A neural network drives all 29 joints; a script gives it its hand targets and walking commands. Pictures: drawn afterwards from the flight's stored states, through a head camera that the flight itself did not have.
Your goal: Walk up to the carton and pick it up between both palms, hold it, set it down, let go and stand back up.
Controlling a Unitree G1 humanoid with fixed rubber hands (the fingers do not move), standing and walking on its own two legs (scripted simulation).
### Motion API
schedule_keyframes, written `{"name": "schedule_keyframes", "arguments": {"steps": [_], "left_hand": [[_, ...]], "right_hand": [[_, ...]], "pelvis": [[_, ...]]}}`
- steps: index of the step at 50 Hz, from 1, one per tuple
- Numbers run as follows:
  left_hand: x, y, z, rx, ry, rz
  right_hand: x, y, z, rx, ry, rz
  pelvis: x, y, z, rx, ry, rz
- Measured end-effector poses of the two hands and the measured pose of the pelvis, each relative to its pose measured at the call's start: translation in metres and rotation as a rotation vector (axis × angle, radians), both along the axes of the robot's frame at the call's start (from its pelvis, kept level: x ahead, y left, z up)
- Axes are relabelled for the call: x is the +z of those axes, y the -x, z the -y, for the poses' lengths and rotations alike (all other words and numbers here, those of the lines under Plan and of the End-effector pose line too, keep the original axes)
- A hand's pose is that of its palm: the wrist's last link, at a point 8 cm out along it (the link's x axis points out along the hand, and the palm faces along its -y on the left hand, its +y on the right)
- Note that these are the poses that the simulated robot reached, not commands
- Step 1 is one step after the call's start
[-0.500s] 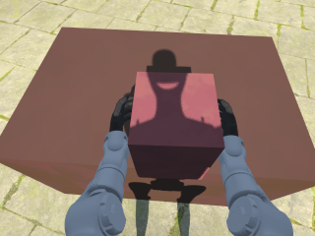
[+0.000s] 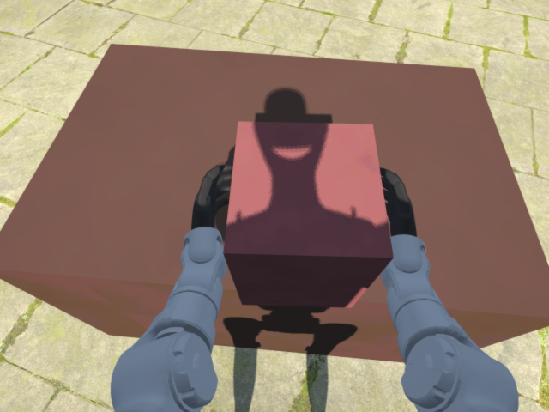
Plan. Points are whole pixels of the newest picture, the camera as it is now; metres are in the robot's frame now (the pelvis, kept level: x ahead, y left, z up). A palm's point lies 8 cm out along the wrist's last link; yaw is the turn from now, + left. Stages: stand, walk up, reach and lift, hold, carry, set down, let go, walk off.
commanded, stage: reach and lift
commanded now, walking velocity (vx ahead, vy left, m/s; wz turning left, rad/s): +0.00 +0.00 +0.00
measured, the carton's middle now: (300, 223) +0.42 -0.03 -0.03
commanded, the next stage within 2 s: none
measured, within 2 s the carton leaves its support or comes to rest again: neither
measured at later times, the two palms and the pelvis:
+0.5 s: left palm (203, 226) +0.40 +0.12 +0.02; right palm (401, 229) +0.38 -0.17 +0.03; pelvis -0.02 +0.00 +0.00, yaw -1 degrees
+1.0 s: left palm (188, 213) +0.39 +0.14 +0.07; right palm (405, 213) +0.38 -0.16 +0.08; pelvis -0.01 +0.00 +0.00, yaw +0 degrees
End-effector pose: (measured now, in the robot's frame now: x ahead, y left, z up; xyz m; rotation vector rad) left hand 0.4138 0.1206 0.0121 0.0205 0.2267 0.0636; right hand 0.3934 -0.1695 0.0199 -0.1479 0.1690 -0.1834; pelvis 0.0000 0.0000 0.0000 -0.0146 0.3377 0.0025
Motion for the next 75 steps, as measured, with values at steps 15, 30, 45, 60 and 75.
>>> {"name": "schedule_keyframes", "arguments": {"steps": [15,30,45,60,75], "left_hand": [[0.006,0.008,0.0,0.001,0.015,0.019],[0.006,0.022,-0.005,0.021,0.012,-0.008],[0.033,0.027,-0.012,0.035,0.022,0.016],[0.092,0.025,-0.018,0.019,0.008,0.039],[0.125,0.045,-0.026,0.029,-0.01,0.028]], "right_hand": [[0.01,0.007,0.0,0.002,-0.002,0.027],[0.005,0.016,-0.005,0.021,-0.023,0.004],[0.034,0.017,-0.012,0.031,-0.045,0.027],[0.093,0.019,-0.017,0.009,-0.108,0.046],[0.12,0.034,-0.026,0.022,-0.111,0.028]], "pelvis": [[-0.001,0.013,0.001,-0.006,-0.001,-0.011],[-0.001,0.015,0.003,-0.018,0.0,0.007],[-0.001,0.015,0.0,-0.003,0.008,0.072],[0.005,0.014,-0.01,0.009,0.006,0.242],[0.007,0.018,-0.013,0.01,0.005,0.376]]}}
